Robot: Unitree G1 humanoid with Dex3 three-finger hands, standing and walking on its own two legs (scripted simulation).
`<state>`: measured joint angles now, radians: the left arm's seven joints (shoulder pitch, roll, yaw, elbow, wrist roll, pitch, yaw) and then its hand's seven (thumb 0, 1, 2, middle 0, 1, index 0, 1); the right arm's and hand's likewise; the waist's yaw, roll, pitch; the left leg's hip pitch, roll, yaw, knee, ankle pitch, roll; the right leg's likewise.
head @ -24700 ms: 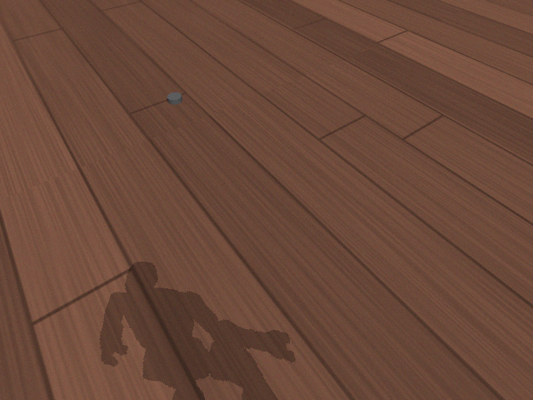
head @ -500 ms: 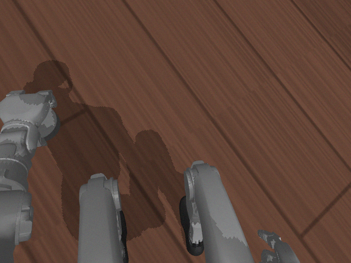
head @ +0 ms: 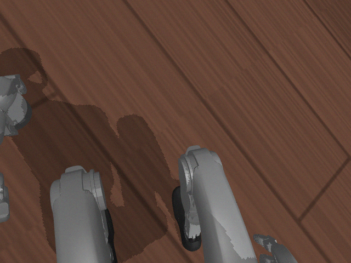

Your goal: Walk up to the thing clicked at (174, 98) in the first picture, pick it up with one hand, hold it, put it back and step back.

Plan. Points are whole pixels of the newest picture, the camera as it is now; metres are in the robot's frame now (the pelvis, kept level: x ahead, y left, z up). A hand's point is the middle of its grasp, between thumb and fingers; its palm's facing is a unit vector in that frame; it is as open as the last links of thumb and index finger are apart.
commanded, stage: crouch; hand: left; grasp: from above
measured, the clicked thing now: (6, 110) +0.47 +0.31 -0.19
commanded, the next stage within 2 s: lower in 0.30 s
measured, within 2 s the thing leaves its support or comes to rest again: rests again in 1.94 s
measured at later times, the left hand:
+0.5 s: hand (13, 114) +0.47 +0.31 -0.20, palm faces -0.46 -0.06 -0.89, open 10.8 cm
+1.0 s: hand (22, 119) +0.47 +0.31 -0.26, palm faces -0.45 -0.08 -0.89, open 10.8 cm
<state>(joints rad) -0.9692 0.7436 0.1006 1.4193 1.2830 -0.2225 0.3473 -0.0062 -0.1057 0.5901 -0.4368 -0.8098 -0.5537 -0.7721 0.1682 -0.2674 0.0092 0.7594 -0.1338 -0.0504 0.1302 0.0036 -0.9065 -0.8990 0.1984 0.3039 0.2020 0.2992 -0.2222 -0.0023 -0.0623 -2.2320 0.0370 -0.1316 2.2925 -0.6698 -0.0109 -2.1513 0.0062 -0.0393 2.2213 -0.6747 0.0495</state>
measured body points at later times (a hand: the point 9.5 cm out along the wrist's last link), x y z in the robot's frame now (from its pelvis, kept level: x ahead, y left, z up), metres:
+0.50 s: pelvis +0.00 +0.00 -0.04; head +0.25 +0.07 +0.33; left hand +0.49 +0.31 -0.15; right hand +0.04 -0.28 -0.14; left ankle +0.08 +0.13 -0.33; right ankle +0.10 -0.13 -0.33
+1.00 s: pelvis +0.01 +0.00 -0.06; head +0.27 +0.08 +0.29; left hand +0.49 +0.31 -0.21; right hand +0.04 -0.28 -0.14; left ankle +0.08 +0.13 -0.33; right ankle +0.10 -0.13 -0.33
